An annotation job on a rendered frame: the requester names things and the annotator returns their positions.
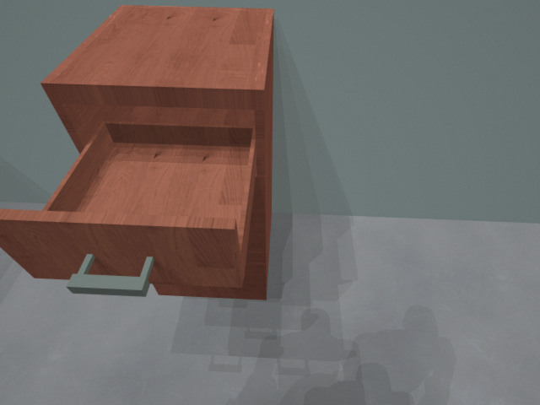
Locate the handle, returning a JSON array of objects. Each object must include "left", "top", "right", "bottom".
[{"left": 66, "top": 254, "right": 154, "bottom": 297}]

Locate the cabinet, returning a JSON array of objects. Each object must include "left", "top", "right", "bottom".
[{"left": 40, "top": 5, "right": 274, "bottom": 300}]

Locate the drawer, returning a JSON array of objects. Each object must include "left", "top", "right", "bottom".
[{"left": 0, "top": 121, "right": 257, "bottom": 288}]

